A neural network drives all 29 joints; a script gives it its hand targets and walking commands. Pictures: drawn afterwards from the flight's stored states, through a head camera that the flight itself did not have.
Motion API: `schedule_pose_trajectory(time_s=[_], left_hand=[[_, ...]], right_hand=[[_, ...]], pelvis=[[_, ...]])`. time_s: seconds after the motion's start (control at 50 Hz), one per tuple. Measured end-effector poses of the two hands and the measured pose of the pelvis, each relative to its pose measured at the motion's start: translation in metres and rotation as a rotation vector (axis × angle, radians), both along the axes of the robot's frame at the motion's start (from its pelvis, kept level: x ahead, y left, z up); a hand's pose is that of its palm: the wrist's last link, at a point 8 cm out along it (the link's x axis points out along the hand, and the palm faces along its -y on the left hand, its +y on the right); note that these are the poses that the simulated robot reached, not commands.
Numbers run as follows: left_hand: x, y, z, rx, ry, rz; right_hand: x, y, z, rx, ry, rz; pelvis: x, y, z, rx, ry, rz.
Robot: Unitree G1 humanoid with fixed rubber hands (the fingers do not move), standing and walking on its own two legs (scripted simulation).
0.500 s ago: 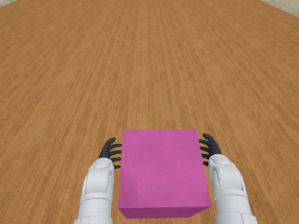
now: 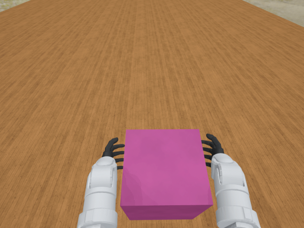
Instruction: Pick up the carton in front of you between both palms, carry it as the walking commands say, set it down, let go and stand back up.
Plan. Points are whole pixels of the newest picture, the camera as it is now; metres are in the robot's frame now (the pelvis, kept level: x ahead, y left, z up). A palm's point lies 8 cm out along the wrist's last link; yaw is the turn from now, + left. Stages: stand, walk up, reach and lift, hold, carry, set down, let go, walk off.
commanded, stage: set down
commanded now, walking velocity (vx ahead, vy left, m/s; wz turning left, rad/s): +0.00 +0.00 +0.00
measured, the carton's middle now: (161, 177) +0.30 +0.00 -0.05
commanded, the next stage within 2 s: none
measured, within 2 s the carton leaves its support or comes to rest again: neither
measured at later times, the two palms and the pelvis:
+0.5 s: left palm (118, 181) +0.35 +0.15 -0.15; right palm (199, 182) +0.34 -0.14 -0.13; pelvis -0.02 +0.01 -0.06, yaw +0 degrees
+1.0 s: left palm (124, 187) +0.40 +0.16 -0.29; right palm (192, 191) +0.37 -0.14 -0.27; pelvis -0.06 +0.01 -0.21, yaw -1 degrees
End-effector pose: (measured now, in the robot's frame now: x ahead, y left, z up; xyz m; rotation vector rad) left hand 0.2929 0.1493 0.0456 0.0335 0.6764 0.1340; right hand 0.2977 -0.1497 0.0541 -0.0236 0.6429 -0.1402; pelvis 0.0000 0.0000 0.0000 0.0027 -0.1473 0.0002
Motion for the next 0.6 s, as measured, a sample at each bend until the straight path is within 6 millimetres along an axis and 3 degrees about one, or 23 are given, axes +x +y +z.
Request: schedule_pose_trajectory(time_s=[0.1,0.2,0.32,0.44,0.6], left_hand=[[0.017,-0.001,-0.014,-0.007,0.023,0.009],[0.035,-0.002,-0.045,0.004,0.045,-0.005],[0.044,-0.001,-0.106,0.017,0.056,-0.035],[0.048,0.002,-0.172,0.009,0.043,-0.022],[0.069,0.005,-0.221,-0.009,-0.024,-0.013]], right_hand=[[0.016,0.001,-0.012,0.0,0.021,-0.028],[0.031,0.002,-0.039,-0.016,0.04,-0.048],[0.038,0.003,-0.099,-0.032,0.049,-0.052],[0.037,0.008,-0.164,-0.012,0.034,-0.097],[0.048,0.013,-0.214,0.024,-0.039,-0.155]], pelvis=[[0.004,0.001,-0.003,-0.002,0.034,0.004],[0.004,0.002,-0.008,-0.008,0.124,0.007],[-0.002,0.003,-0.021,-0.012,0.313,0.006],[-0.013,0.005,-0.047,-0.016,0.523,0.008],[-0.029,0.008,-0.096,-0.026,0.73,0.007]])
